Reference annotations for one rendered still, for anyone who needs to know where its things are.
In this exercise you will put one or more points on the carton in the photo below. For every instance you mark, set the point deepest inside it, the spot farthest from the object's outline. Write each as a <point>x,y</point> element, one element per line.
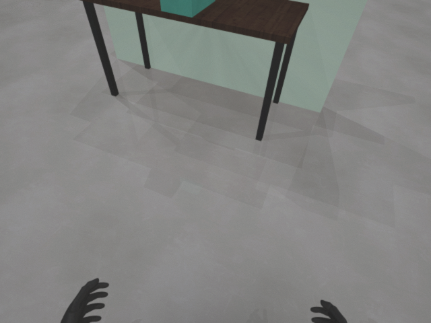
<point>188,8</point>

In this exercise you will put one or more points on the table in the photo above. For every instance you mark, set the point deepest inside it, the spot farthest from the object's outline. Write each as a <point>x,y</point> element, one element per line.
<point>274,20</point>

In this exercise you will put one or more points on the left robot hand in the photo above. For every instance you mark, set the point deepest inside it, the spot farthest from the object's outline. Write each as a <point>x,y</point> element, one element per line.
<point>78,308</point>

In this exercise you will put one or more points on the right robot hand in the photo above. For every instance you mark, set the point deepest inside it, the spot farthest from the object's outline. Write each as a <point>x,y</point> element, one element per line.
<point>329,310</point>

